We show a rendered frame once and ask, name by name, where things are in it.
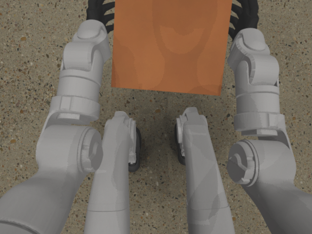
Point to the robot right hand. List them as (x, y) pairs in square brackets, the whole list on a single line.
[(247, 15)]

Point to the left robot upper arm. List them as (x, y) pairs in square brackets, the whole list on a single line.
[(41, 204)]

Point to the left robot shin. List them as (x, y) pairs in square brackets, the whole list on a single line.
[(132, 151)]

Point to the right robot forearm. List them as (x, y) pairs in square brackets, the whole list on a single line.
[(256, 75)]

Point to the right robot upper arm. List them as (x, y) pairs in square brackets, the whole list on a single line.
[(266, 169)]

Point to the robot left hand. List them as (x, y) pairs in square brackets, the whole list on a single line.
[(96, 10)]

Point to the right robot thigh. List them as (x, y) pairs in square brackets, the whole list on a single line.
[(208, 211)]

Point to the left robot forearm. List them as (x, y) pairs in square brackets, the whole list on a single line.
[(80, 77)]

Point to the carton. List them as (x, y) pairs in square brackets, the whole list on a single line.
[(170, 45)]

